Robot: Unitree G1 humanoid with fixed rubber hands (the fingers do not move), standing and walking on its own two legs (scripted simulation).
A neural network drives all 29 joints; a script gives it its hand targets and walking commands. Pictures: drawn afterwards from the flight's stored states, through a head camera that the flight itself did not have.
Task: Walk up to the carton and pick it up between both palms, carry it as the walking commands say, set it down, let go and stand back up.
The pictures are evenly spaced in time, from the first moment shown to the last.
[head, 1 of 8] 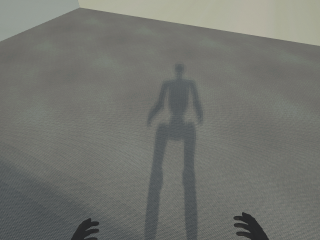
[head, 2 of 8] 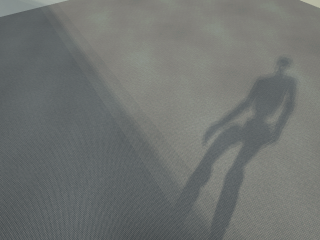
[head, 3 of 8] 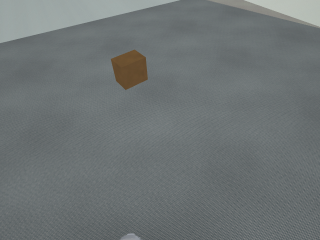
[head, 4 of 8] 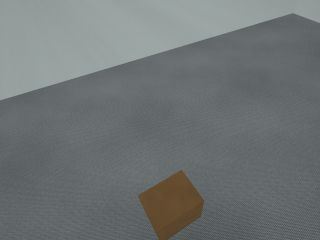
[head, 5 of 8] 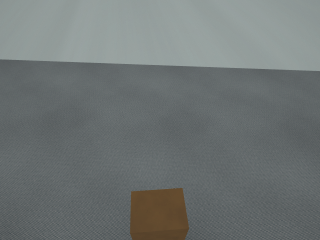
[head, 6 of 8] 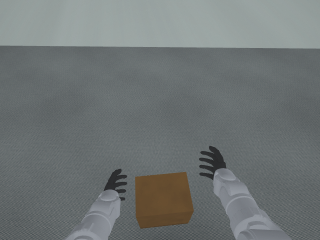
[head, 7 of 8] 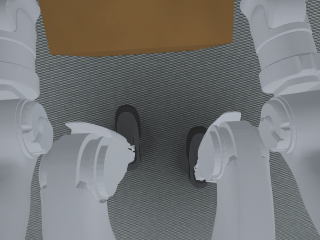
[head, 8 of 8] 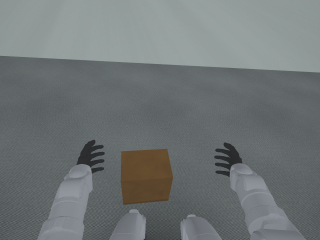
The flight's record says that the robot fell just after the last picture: yes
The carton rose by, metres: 0.02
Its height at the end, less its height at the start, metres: +0.00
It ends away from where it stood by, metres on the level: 0.01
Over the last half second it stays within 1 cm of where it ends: yes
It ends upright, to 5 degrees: yes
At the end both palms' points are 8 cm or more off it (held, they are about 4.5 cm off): yes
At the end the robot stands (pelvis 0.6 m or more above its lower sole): yes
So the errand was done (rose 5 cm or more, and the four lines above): no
